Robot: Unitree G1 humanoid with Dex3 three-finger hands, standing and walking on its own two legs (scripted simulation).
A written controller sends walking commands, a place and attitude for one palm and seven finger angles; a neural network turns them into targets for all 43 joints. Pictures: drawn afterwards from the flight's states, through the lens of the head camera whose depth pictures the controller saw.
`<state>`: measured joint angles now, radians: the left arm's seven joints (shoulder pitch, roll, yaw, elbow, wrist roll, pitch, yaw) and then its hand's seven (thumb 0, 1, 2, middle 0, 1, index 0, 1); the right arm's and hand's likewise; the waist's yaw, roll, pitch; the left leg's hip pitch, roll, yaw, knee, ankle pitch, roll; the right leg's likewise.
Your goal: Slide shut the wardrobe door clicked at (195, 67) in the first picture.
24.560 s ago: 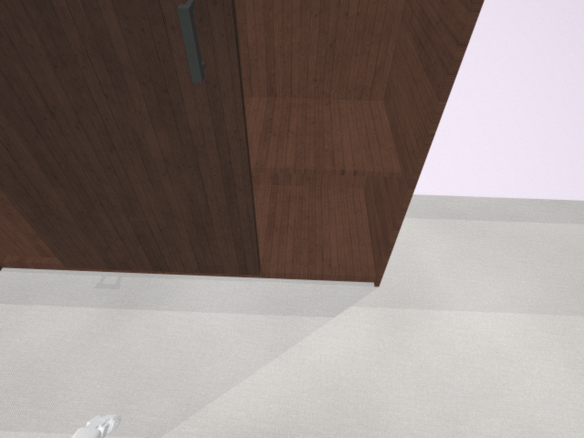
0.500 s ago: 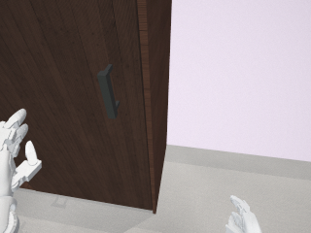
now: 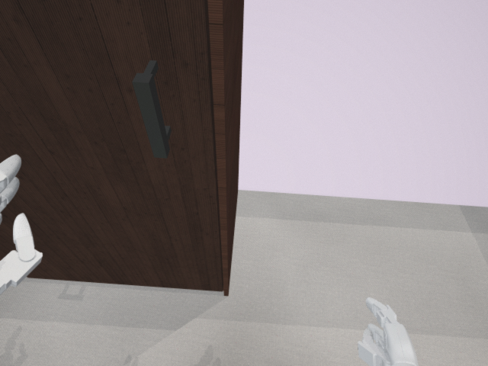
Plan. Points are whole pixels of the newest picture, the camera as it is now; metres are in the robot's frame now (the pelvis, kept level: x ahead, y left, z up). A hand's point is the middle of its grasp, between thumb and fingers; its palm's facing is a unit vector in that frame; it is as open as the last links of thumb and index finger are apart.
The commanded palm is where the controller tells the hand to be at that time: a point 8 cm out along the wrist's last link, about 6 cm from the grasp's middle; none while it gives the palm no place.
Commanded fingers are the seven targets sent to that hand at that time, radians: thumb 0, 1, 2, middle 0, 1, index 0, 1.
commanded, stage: step back with the hand held close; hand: left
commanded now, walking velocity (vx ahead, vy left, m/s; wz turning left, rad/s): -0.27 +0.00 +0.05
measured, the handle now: (157, 111) +0.44 +0.18 +0.18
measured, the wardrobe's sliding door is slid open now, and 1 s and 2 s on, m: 0.00 0.00 0.00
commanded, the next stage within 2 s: stop stepping back and stand still in 1.04 s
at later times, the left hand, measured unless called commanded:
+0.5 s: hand out of the picture +0.13 +0.28 +0.16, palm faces +0.48 -0.78 -0.41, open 7.4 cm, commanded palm +0.05 +0.31 +0.18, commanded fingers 0.00 0.90 0.90 -0.20 -0.30 -0.20 -0.30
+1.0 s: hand out of the picture +0.03 +0.28 +0.17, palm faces +0.41 -0.81 -0.41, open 7.4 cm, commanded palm -0.01 +0.31 +0.18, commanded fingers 0.00 0.90 0.90 -0.20 -0.30 -0.20 -0.30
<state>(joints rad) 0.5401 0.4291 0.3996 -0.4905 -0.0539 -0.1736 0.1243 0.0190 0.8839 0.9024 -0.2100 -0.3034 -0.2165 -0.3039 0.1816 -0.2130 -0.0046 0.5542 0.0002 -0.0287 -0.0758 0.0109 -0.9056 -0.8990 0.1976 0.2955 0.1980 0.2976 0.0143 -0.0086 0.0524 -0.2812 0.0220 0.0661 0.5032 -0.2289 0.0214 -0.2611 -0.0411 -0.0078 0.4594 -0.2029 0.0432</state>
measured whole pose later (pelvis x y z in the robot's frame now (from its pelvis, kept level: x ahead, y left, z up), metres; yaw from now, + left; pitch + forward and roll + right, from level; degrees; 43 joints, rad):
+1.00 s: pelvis -0.16 +0.01 -0.01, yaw -1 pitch +0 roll -3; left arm 0.57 0.46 0.42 -0.51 -0.06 -0.27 0.14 0.02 0.88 0.90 -0.21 -0.30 -0.22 -0.30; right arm 0.21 -0.21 -0.02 0.63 -0.01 -0.09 -0.08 0.01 -0.90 -0.90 0.20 0.30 0.20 0.30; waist 0.01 -0.02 -0.05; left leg -0.53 -0.01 -0.02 0.83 -0.30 -0.02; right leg -0.22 0.04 0.02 0.50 -0.29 0.00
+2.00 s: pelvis -0.34 +0.09 -0.02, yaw +3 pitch -3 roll -1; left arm 0.55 0.45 0.45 -0.49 -0.02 -0.22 0.14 0.01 0.88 0.90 -0.21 -0.30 -0.22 -0.30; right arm 0.28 -0.17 0.02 0.68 -0.01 -0.08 -0.04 0.01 -0.90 -0.90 0.20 0.30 0.20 0.30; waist 0.00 0.02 0.01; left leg -0.46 0.06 0.01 1.06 -0.47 0.00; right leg -0.33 0.00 -0.12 0.64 -0.24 -0.07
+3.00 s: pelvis -0.33 +0.10 +0.01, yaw +6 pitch -1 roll +0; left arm 0.22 0.17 0.00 1.14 0.01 0.01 0.02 0.01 0.90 0.90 -0.20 -0.30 -0.20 -0.30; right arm 0.25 -0.17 0.00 1.11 -0.02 0.01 -0.03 0.00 -0.91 -0.90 0.20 0.30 0.20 0.30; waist 0.00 0.01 0.03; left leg -0.15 -0.03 0.06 0.40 -0.23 0.05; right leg -0.21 0.00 -0.01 0.38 -0.15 0.00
